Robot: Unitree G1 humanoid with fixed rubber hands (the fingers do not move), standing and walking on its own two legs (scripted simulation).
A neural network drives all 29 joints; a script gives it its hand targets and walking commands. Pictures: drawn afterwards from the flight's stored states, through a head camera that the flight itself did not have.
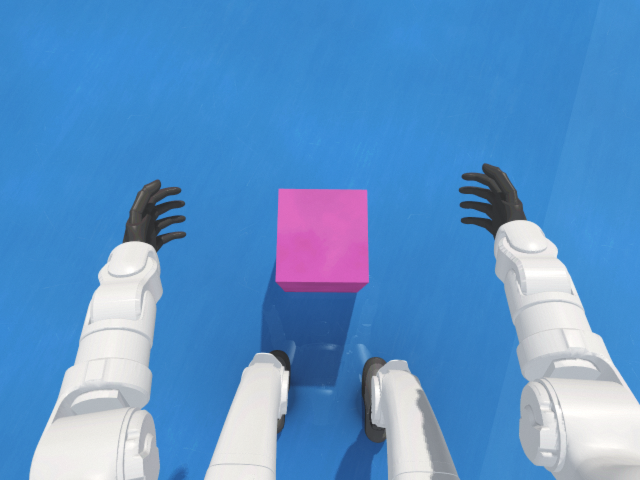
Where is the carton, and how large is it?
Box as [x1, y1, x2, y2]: [275, 189, 368, 292]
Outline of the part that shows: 279,189 275,281 285,291 356,292 368,282 366,190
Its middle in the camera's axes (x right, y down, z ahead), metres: +0.00 +0.01 +0.97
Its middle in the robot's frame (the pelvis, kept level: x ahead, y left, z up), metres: +0.48 +0.03 -0.56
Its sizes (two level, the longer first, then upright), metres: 0.210 0.200 0.250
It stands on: the floor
